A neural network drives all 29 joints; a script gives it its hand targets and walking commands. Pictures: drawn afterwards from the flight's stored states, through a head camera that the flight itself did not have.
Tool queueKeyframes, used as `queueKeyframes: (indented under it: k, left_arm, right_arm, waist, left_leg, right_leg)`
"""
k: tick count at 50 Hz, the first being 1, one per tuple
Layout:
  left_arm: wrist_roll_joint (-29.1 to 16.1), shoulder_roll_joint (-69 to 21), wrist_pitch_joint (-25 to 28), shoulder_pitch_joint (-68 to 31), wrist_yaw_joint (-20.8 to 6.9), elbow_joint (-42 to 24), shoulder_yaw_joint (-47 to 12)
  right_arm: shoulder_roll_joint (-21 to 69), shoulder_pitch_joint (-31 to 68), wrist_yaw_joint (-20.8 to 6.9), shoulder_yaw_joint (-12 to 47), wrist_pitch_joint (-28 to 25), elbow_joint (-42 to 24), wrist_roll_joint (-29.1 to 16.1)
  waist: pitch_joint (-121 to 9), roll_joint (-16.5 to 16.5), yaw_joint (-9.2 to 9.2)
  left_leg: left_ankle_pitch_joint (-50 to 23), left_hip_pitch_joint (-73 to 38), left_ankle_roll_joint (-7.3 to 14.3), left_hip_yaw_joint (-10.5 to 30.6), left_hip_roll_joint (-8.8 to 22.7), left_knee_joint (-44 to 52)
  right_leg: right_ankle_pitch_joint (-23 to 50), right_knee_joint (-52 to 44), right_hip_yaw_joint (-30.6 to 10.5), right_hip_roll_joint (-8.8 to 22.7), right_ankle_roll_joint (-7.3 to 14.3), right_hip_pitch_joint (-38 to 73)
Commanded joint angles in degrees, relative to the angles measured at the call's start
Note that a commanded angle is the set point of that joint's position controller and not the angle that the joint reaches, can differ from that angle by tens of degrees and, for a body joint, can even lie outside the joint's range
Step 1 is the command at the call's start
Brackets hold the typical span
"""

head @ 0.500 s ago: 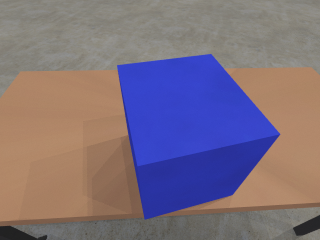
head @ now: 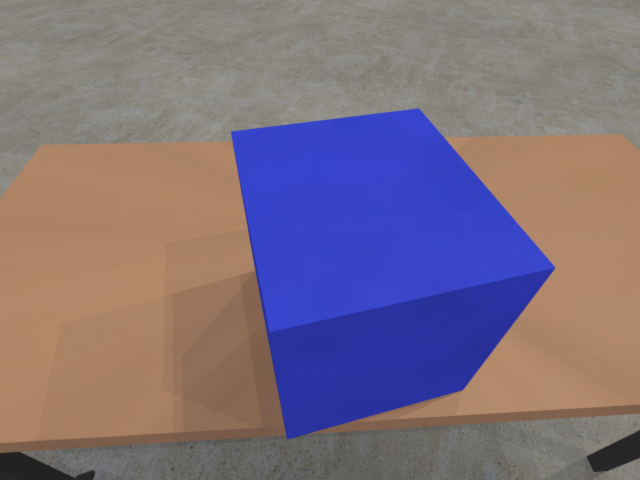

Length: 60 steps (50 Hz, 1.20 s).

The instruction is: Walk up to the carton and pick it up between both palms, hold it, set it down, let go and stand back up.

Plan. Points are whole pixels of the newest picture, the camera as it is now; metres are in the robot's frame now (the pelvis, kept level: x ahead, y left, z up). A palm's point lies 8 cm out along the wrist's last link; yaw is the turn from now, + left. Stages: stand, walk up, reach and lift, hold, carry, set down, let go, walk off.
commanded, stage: walk up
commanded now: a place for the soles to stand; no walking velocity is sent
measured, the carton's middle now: (354, 269) +0.38 -0.05 +0.06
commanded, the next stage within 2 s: reach and lift in 0.02 s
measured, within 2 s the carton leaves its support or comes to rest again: neither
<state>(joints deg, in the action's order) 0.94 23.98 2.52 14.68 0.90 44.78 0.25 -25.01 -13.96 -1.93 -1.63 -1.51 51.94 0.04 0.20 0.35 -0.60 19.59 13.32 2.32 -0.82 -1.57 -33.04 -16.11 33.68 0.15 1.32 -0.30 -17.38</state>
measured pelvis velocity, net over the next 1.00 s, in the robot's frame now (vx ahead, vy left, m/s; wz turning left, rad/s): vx -0.02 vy -0.01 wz -0.01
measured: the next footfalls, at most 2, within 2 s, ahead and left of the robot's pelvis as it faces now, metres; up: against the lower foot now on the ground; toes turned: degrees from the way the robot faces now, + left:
none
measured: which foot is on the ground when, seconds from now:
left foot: down 0.00-1.00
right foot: down 0.00-1.00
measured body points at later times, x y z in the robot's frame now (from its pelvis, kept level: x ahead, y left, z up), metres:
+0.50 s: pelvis -0.01 -0.01 +0.01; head +0.00 -0.01 +0.45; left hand +0.15 +0.26 -0.08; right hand +0.15 -0.33 -0.07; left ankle -0.02 +0.10 -0.73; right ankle +0.02 -0.13 -0.73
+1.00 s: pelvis -0.02 -0.01 +0.01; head -0.04 -0.02 +0.46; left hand +0.14 +0.23 -0.04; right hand +0.16 -0.31 -0.02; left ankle -0.02 +0.10 -0.73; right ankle +0.02 -0.13 -0.73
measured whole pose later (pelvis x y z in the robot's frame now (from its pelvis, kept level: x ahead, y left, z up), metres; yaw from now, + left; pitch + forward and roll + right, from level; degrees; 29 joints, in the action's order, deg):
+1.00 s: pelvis -0.02 -0.01 +0.01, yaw +0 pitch -2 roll +1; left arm -3.6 12.1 -10.3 18.4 7.4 17.3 0.8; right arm -22.9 -12.4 -9.2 -5.8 -6.6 29.5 -2.4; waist -0.6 0.4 -0.2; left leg 13.0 8.4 0.6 -0.9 -0.5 -23.8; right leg -9.6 24.6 0.2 0.3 0.1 -12.6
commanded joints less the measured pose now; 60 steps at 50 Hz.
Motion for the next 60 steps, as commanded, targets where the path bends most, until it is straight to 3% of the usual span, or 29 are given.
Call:
queueKeyframes:
  k: [1,2,3,5,7,9,11,13,14,15,17,18,19,24,25,27,31,34,40,41,42,43,44,47,53,54,55,57,60]
  left_arm:
    - [-0.24,11.03,1.24,-2.43,-0.36,0.02,2.91]
    - [-0.39,4.79,-11.26,-22.53,0.95,-6.81,3.68]
    - [0.68,4.81,-17.54,-22.06,2.16,-11.37,5.47]
    - [0.86,3.96,-21.35,-19.62,2.11,-17.82,5.28]
    - [0.40,3.91,-21.81,-18.35,2.45,-22.68,6.41]
    - [0.28,2.67,-21.53,-14.98,3.47,-25.86,6.34]
    - [1.60,1.48,-20.98,-11.49,3.83,-25.75,7.78]
    - [3.52,2.06,-20.62,-8.48,3.99,-26.01,9.95]
    - [3.10,1.38,-20.29,-8.24,4.29,-27.07,9.81]
    - [3.19,1.20,-20.09,-8.73,4.21,-27.76,10.21]
    - [2.92,1.19,-18.96,-8.09,4.33,-29.86,9.74]
    - [2.37,0.38,-18.29,-7.51,4.31,-31.58,9.65]
    - [1.61,0.30,-17.69,-8.13,4.57,-33.52,9.07]
    - [0.08,-2.20,-15.27,-5.49,4.84,-34.86,8.45]
    - [-0.20,-1.55,-14.79,-5.34,4.74,-34.54,9.10]
    - [-1.09,-2.36,-13.65,-4.70,4.59,-33.91,8.64]
    - [-1.30,-3.41,-11.88,-2.81,5.83,-36.73,8.44]
    - [-2.32,-3.63,-10.96,-2.91,6.00,-37.08,7.27]
    - [-3.58,-5.82,-9.77,-2.54,7.22,-40.70,4.98]
    - [-3.90,-6.50,-9.39,-3.56,7.25,-41.59,4.22]
    - [-3.91,-5.89,-8.99,-3.76,7.56,-42.55,4.82]
    - [-3.71,-6.57,-9.06,-1.93,7.58,-41.27,5.13]
    - [-4.17,-6.26,-8.66,-2.49,7.70,-42.91,5.75]
    - [-5.92,-6.04,-7.41,-3.26,8.14,-46.11,5.02]
    - [-7.14,-7.08,-6.00,-1.86,8.21,-49.77,4.90]
    - [-6.91,-6.85,-5.57,-0.96,8.41,-50.06,5.43]
    - [-7.62,-6.76,-5.38,-1.51,8.21,-51.13,5.08]
    - [-7.88,-7.65,-5.16,0.13,8.50,-51.42,4.40]
    - [-7.61,-7.96,-5.57,1.51,8.18,-52.02,5.08]
  right_arm:
    - [-10.43,3.82,1.30,-1.57,-1.35,-2.20,0.83]
    - [-2.01,22.79,-0.31,-9.83,-11.18,2.81,7.45]
    - [-5.65,18.65,-1.80,-11.59,-12.01,3.13,7.63]
    - [-8.21,16.50,-2.97,-12.80,-12.69,2.31,7.48]
    - [-8.77,14.55,-2.91,-12.21,-13.00,-1.61,4.81]
    - [-8.79,12.17,-3.42,-11.47,-13.47,-3.72,2.69]
    - [-9.87,10.10,-3.60,-9.96,-13.99,-5.85,0.74]
    - [-10.51,6.93,-3.91,-9.07,-13.51,-6.73,0.27]
    - [-10.59,7.95,-4.23,-8.66,-13.46,-7.35,-0.62]
    - [-10.59,7.56,-4.02,-7.74,-12.60,-7.64,-1.12]
    - [-10.21,6.43,-4.22,-7.43,-12.03,-7.52,-1.51]
    - [-9.99,6.21,-4.46,-6.82,-12.05,-8.12,-1.84]
    - [-9.40,6.41,-4.83,-6.43,-12.04,-7.77,-2.05]
    - [-7.44,4.11,-5.38,-7.09,-11.60,-10.58,-2.70]
    - [-6.65,4.80,-5.08,-6.77,-11.99,-12.13,-2.85]
    - [-5.46,4.16,-5.04,-6.22,-12.14,-15.56,-3.46]
    - [-6.53,2.10,-6.31,-5.99,-11.35,-16.56,-5.12]
    - [-5.55,2.35,-6.27,-6.88,-10.73,-19.55,-5.46]
    - [-5.92,2.83,-7.52,-7.90,-8.88,-24.89,-7.00]
    - [-6.02,2.97,-7.41,-8.58,-8.58,-25.56,-7.38]
    - [-5.96,3.45,-7.55,-7.99,-8.40,-27.13,-7.89]
    - [-6.16,2.36,-7.59,-7.71,-8.07,-26.78,-8.27]
    - [-5.52,2.40,-7.74,-6.95,-8.09,-29.44,-9.06]
    - [-4.19,1.87,-7.88,-7.21,-7.29,-34.15,-10.03]
    - [-4.51,-0.06,-7.98,-6.18,-5.40,-38.22,-12.58]
    - [-4.81,-0.28,-8.00,-5.49,-5.75,-40.51,-13.04]
    - [-4.22,0.24,-7.78,-5.58,-5.85,-42.93,-13.32]
    - [-4.71,-1.46,-7.85,-5.65,-5.22,-43.13,-14.29]
    - [-4.82,-2.67,-7.47,-5.11,-4.54,-45.43,-15.23]
  waist:
    - [-2.57,-1.57,0.65]
    - [7.17,-0.20,2.35]
    - [9.47,1.79,0.46]
    - [4.82,2.31,-0.42]
    - [-3.48,0.58,2.12]
    - [-9.79,-1.34,1.74]
    - [-7.78,-0.99,1.92]
    - [-6.82,-1.83,3.26]
    - [-8.79,-3.84,3.19]
    - [-7.19,-2.94,3.51]
    - [-6.92,-2.92,2.11]
    - [-7.35,-2.56,2.64]
    - [-7.17,-1.59,2.38]
    - [-5.02,-3.02,1.87]
    - [-4.43,-3.84,3.10]
    - [-5.37,-6.69,3.44]
    - [-6.04,-2.89,4.42]
    - [-3.54,-4.94,3.54]
    - [-4.03,-2.40,3.67]
    - [-2.78,-3.09,2.11]
    - [-3.98,-1.95,3.32]
    - [-2.41,-1.98,3.23]
    - [-4.29,-2.89,4.61]
    - [-3.27,-4.28,4.40]
    - [-2.56,-4.75,3.68]
    - [-3.07,-4.56,4.38]
    - [-4.21,-6.53,4.18]
    - [-2.94,-4.86,3.73]
    - [-3.04,-6.47,3.55]
  left_leg:
    - [-10.75,-0.51,2.39,9.62,7.34,9.13]
    - [-2.24,18.25,-4.35,-2.66,4.44,3.05]
    - [3.20,19.07,-3.34,-1.77,6.19,3.63]
    - [2.88,14.34,-3.03,-1.78,6.95,3.25]
    - [-4.39,7.61,-2.84,-2.27,6.16,3.09]
    - [-15.66,-1.94,-4.32,0.00,5.68,1.86]
    - [-21.25,-2.83,-4.44,0.29,4.64,3.29]
    - [-25.00,-2.34,-4.73,-0.15,3.96,4.04]
    - [-25.97,-3.95,-4.58,-0.23,4.02,3.99]
    - [-27.01,-4.05,-4.43,-0.18,3.68,5.50]
    - [-27.94,-4.63,-4.61,-0.11,3.61,6.53]
    - [-28.45,-4.92,-5.04,0.16,3.85,6.49]
    - [-28.21,-5.77,-5.03,0.12,3.78,6.72]
    - [-22.35,-4.50,-4.42,-0.60,3.31,11.14]
    - [-21.68,-3.13,-4.02,-1.32,2.83,11.08]
    - [-18.54,-2.50,-3.12,-1.57,2.39,12.24]
    - [-18.13,-1.99,-3.99,-1.65,2.50,15.08]
    - [-11.78,0.19,-2.92,-1.63,2.48,16.64]
    - [-4.95,5.49,-2.44,-0.73,4.15,19.96]
    - [-3.16,6.87,-2.06,-0.44,4.33,20.45]
    - [-3.52,8.06,-1.78,-0.23,4.50,20.30]
    - [-5.77,8.41,-2.11,-0.45,3.96,20.18]
    - [-5.31,6.88,-2.26,-0.83,3.50,19.48]
    - [-2.99,6.00,-2.08,-0.54,2.82,19.62]
    - [-5.82,4.52,-2.73,-0.10,2.63,19.76]
    - [-7.60,4.16,-2.51,-0.26,2.11,19.40]
    - [-7.63,2.97,-2.42,-0.40,1.82,19.18]
    - [-7.89,2.95,-2.84,0.22,2.08,19.67]
    - [-9.95,0.93,-2.84,0.25,1.33,19.10]
  right_leg:
    - [11.53,-3.50,-4.88,4.35,4.56,5.31]
    - [-2.94,0.13,3.40,-1.00,2.53,-1.12]
    - [-4.69,2.45,3.88,-1.97,3.22,1.97]
    - [-1.96,3.56,5.17,-3.62,3.35,4.41]
    - [4.75,1.95,4.52,-3.57,3.60,9.57]
    - [11.29,-0.82,4.25,-3.61,4.07,7.11]
    - [15.66,-2.60,3.85,-4.02,4.17,10.46]
    - [17.79,-4.12,2.88,-3.71,3.75,12.77]
    - [17.69,-4.49,3.19,-4.14,3.29,11.84]
    - [19.43,-5.88,2.25,-4.14,3.30,15.10]
    - [21.13,-6.86,1.72,-4.43,3.13,16.17]
    - [21.03,-7.18,1.61,-4.39,3.47,15.10]
    - [20.84,-7.96,1.34,-4.11,3.51,14.55]
    - [19.37,-10.90,0.49,-3.96,2.92,17.97]
    - [19.38,-11.40,-0.07,-3.41,2.43,18.50]
    - [18.34,-11.90,-0.40,-3.43,1.63,19.04]
    - [16.19,-13.06,-0.18,-3.31,2.18,20.00]
    - [11.99,-14.10,-0.65,-2.77,1.80,19.92]
    - [9.51,-13.06,-0.13,-2.42,1.84,22.69]
    - [9.38,-12.76,0.08,-3.12,1.58,22.76]
    - [9.41,-12.34,-0.37,-2.86,1.67,23.66]
    - [10.61,-12.91,-0.67,-2.52,1.73,23.24]
    - [8.71,-13.39,-1.06,-2.21,1.92,22.37]
    - [5.86,-14.27,-1.44,-1.92,1.62,20.21]
    - [7.02,-14.96,-1.81,-2.06,1.75,20.03]
    - [7.23,-15.38,-2.39,-1.63,1.91,20.55]
    - [6.77,-15.81,-2.37,-1.94,1.74,19.92]
    - [7.63,-15.55,-2.18,-2.31,1.92,19.35]
    - [8.50,-16.32,-2.08,-2.47,1.80,18.95]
